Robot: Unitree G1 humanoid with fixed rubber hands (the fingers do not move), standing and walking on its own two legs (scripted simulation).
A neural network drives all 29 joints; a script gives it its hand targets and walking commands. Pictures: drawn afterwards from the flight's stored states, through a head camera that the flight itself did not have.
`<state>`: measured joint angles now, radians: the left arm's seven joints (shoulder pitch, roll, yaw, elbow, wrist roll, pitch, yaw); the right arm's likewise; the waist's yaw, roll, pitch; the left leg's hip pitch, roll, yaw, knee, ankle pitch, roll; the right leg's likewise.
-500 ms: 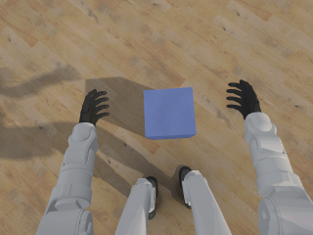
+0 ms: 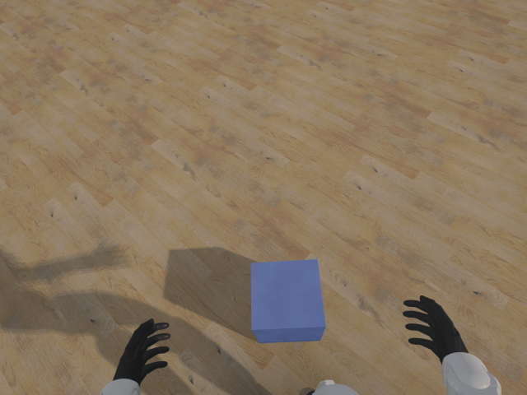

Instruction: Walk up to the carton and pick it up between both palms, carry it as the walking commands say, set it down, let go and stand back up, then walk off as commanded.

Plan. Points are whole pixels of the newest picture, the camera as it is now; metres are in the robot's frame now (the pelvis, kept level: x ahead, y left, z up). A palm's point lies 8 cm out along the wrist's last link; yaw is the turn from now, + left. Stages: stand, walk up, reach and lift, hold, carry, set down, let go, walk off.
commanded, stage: let go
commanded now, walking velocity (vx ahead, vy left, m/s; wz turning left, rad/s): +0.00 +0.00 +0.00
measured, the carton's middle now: (287, 303) +0.40 -0.01 -0.63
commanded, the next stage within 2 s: stand in 0.44 s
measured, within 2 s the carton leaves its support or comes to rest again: neither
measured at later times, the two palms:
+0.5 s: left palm out of the picture +0.14 +0.25 -0.05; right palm (458, 378) +0.15 -0.23 -0.07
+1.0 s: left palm out of the picture +0.12 +0.29 -0.07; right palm out of the picture +0.12 -0.26 -0.09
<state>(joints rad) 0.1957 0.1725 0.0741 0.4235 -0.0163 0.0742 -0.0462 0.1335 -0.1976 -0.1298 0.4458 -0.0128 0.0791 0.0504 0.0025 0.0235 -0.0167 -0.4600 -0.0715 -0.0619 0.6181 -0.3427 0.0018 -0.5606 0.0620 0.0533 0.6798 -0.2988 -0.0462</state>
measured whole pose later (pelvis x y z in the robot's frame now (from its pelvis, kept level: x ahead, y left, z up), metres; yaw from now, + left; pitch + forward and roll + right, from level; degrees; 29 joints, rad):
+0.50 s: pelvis -0.02 +0.01 +0.01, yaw +0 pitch +1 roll +1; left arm 0.24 0.21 0.06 0.43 -0.02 0.09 -0.06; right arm 0.21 -0.20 -0.10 0.42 -0.01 0.11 0.06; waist 0.00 0.02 0.07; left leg -0.25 -0.07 -0.07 0.54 -0.31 0.01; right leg -0.34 0.06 0.05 0.59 -0.25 -0.05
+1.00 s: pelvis +0.00 +0.01 +0.01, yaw +0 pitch +2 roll +1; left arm 0.21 0.28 0.06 0.77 -0.02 -0.01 0.02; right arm 0.21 -0.25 -0.10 0.73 -0.01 0.01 0.00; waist 0.00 0.02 -0.06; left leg -0.25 -0.07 -0.07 0.55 -0.33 0.01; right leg -0.34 0.06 0.05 0.59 -0.28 -0.05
